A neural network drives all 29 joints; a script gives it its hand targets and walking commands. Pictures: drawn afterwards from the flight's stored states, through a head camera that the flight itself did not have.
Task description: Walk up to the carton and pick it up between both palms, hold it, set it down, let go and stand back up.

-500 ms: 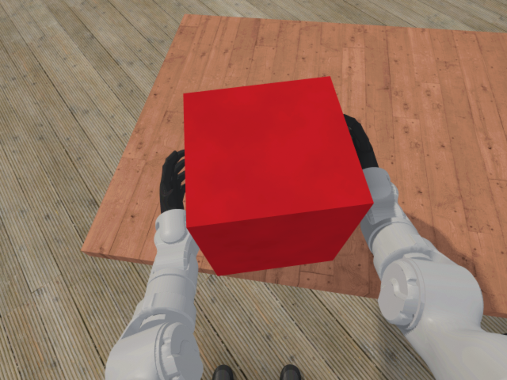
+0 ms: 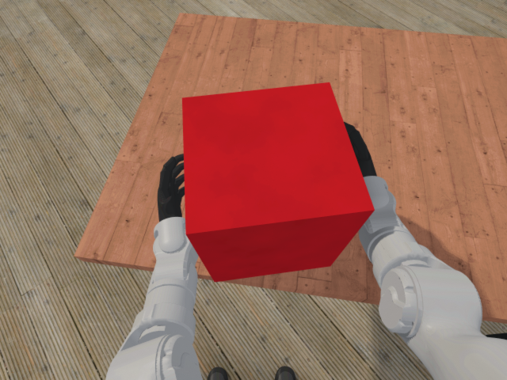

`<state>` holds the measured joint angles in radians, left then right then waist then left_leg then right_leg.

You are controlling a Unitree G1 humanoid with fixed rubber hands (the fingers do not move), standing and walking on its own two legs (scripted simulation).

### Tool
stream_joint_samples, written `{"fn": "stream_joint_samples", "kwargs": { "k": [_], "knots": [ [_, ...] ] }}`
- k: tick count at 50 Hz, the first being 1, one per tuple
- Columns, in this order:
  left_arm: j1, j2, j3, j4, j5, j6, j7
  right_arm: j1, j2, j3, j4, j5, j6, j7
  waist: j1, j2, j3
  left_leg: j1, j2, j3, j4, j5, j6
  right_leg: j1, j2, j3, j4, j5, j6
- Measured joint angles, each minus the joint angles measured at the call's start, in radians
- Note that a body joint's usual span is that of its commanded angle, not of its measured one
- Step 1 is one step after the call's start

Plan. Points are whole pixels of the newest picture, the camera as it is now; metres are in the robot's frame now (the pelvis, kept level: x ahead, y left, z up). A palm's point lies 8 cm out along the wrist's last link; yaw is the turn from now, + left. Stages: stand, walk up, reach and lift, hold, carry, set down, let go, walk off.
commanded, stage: reach and lift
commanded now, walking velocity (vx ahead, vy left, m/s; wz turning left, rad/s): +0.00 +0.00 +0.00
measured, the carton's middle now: (265, 192) +0.40 +0.03 +0.00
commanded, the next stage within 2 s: none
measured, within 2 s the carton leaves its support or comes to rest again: leaves its support in 1.82 s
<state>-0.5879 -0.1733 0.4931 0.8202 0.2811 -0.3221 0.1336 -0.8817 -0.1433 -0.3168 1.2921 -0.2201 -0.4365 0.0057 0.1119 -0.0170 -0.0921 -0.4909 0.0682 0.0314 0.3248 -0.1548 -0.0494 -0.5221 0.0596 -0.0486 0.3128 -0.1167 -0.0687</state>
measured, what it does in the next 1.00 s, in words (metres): stands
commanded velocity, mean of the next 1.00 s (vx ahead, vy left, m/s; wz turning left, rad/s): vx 0.00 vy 0.00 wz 0.00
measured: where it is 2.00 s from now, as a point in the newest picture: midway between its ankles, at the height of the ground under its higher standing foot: outside the picture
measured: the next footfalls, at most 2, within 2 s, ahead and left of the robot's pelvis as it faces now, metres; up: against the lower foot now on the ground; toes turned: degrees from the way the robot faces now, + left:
none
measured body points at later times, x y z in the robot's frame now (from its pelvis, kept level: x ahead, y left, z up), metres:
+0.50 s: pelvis +0.00 +0.00 +0.00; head +0.11 -0.01 +0.44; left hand +0.38 +0.19 +0.00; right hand +0.46 -0.12 +0.02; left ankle -0.02 +0.15 -0.74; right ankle +0.00 -0.07 -0.74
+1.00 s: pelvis -0.02 +0.01 -0.01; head +0.10 +0.01 +0.43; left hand +0.37 +0.19 +0.01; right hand +0.45 -0.12 +0.03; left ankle -0.02 +0.15 -0.74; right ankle +0.00 -0.07 -0.74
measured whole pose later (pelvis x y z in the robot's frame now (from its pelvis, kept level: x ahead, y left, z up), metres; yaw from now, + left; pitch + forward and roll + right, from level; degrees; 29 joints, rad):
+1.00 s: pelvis -0.02 +0.01 -0.01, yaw +1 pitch +23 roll +0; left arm -0.62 -0.18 0.49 0.89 0.26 -0.45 0.15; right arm -0.93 -0.20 -0.30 1.46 -0.27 -0.68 -0.07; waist 0.10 -0.02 -0.17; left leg -0.64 0.06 0.01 0.38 -0.14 -0.04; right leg -0.65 0.04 -0.07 0.35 -0.10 -0.06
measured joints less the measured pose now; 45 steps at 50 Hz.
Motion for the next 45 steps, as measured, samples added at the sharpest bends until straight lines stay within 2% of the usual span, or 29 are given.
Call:
{"fn": "stream_joint_samples", "kwargs": {
  "k": [20,27,37,45],
  "knots": [
    [0.002,0.017,-0.018,0.020,-0.026,-0.005,0.005,-0.006,0.002,0.024,0.017,0.026,-0.005,-0.010,-0.006,0.014,-0.017,-0.018,0.000,-0.006,0.010,-0.003,-0.002,-0.017,-0.001,-0.006,0.013,-0.007,-0.001],
    [-0.003,0.021,-0.019,0.047,-0.037,-0.018,0.007,-0.008,-0.004,0.046,0.034,0.022,-0.021,-0.029,-0.009,0.020,-0.037,-0.039,-0.003,-0.012,0.019,-0.004,-0.002,-0.036,-0.005,-0.012,0.023,-0.011,-0.001],
    [-0.014,0.009,-0.016,0.067,-0.041,-0.052,0.009,-0.011,-0.028,0.075,0.084,0.003,-0.113,-0.070,-0.008,0.021,-0.055,-0.077,-0.006,-0.020,0.034,-0.003,-0.001,-0.064,-0.008,-0.021,0.025,-0.004,0.003],
    [-0.021,-0.011,-0.003,0.063,-0.029,-0.100,0.012,-0.026,-0.045,0.043,0.128,-0.034,-0.197,-0.077,-0.012,0.010,-0.074,-0.124,-0.011,-0.022,0.050,0.005,0.005,-0.106,-0.013,-0.022,0.031,0.009,0.007]
  ]
}}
